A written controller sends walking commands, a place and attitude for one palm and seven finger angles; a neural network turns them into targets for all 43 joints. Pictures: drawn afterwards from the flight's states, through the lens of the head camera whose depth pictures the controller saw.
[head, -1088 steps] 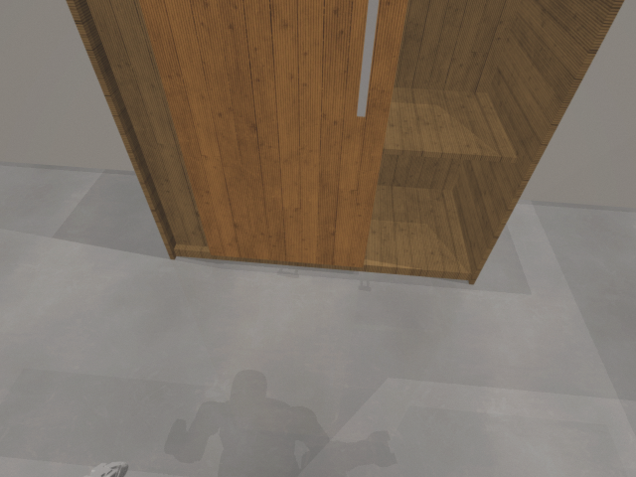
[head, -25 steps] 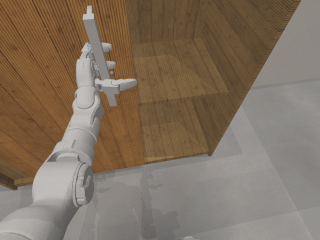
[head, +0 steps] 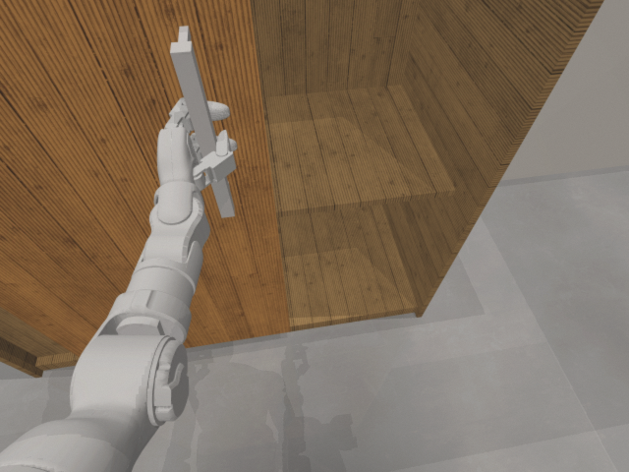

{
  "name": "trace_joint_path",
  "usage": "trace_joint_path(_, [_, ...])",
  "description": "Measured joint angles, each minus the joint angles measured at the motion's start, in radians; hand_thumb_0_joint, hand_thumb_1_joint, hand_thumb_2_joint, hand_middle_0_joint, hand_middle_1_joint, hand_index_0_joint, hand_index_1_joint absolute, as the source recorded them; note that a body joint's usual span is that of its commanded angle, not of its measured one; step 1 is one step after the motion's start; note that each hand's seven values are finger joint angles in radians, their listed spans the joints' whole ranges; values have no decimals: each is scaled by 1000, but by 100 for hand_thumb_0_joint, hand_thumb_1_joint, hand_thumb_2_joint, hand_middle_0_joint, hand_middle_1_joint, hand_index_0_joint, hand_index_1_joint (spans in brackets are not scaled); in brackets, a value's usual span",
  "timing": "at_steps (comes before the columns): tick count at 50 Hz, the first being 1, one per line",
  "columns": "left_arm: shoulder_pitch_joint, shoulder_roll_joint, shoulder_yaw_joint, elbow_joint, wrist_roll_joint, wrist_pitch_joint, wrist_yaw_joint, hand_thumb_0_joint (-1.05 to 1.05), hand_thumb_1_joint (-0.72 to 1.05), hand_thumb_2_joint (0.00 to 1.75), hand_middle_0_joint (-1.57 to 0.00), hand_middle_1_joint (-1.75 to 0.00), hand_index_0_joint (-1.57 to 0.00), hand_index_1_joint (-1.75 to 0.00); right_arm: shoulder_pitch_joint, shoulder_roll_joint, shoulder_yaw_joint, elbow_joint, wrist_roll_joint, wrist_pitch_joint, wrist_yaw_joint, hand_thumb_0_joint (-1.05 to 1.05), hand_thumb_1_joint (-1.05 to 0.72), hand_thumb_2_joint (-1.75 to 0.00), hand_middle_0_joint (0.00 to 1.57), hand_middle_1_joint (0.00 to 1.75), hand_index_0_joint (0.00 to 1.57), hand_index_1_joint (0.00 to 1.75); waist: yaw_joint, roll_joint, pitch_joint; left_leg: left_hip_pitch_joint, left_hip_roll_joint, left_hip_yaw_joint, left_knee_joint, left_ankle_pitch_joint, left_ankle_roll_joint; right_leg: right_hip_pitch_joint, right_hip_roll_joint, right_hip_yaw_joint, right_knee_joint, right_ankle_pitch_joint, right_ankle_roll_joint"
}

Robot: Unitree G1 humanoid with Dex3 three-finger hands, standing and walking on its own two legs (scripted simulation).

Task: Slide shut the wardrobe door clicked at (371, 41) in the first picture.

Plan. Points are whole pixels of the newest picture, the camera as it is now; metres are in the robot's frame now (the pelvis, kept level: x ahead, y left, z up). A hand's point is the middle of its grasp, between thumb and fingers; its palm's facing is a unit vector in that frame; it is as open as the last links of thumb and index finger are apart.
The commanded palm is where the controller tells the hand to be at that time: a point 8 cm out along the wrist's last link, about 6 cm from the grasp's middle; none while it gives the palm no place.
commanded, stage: grip the handle and tug to test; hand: left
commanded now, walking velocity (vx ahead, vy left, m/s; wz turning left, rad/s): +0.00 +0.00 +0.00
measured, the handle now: (209, 137) +0.53 +0.14 +0.12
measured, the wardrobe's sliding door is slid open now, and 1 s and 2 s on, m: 0.43 0.43 0.43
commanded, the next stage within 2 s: tug the door sideways, standing still in 0.64 s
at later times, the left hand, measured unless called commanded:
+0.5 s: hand (227, 156) +0.48 +0.11 +0.13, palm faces +0.13 -0.99 +0.01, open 5.6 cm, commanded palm +0.42 +0.14 +0.13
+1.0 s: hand (226, 156) +0.48 +0.11 +0.13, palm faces +0.16 -0.99 -0.01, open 5.7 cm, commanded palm +0.45 +0.12 +0.13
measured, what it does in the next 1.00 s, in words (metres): stands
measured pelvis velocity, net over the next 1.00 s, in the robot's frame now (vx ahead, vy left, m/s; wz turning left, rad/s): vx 0.04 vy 0.00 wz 0.03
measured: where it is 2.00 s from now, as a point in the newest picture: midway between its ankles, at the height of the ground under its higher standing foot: outside the picture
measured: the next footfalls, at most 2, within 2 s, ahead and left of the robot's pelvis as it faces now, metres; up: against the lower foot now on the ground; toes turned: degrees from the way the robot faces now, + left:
none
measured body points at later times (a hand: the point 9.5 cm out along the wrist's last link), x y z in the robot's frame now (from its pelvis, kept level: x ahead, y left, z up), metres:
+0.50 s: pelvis +0.01 +0.00 +0.00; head +0.07 -0.01 +0.45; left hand +0.47 +0.16 +0.13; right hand +0.06 -0.25 -0.12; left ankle -0.04 +0.11 -0.73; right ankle +0.02 -0.11 -0.73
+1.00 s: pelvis +0.04 +0.00 +0.01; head +0.09 -0.01 +0.45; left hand +0.46 +0.16 +0.13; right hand +0.15 -0.23 -0.12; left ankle -0.04 +0.11 -0.72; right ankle +0.02 -0.11 -0.72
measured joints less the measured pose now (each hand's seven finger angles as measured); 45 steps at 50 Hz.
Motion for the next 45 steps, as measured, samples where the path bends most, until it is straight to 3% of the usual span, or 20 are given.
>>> trace_joint_path(22, [106, -7, 9, -143, -19, 51, -13, 2, 76, 78, -36, -140, -37, -140, 2, -3, -9, -16, 11, -2, -2, 1, -91, -90, 20, 30, 20, 30, 3, 7, -4, 50, 10, 20, -42, 1, -4, 38, 14, 19, -34, 4, -3])
trace_joint_path(38, [292, -72, -70, -430, -26, 164, 17, 2, 77, 78, -29, -138, -29, -137, -24, 10, -14, -33, 18, 0, 7, 1, -91, -90, 20, 30, 20, 30, 42, 18, -15, 130, 4, 18, -91, 1, -3, 122, 12, 24, -86, -15, 3])
trace_joint_path(45, [259, -97, -103, -419, -7, 191, 24, 3, 74, 81, -34, -137, -33, -137, -68, 14, -10, -21, 12, 13, -15, 1, -91, -90, 20, 30, 20, 30, 60, 8, -3, 134, -4, -14, -72, 0, -4, 143, 1, -5, -77, -33, 3])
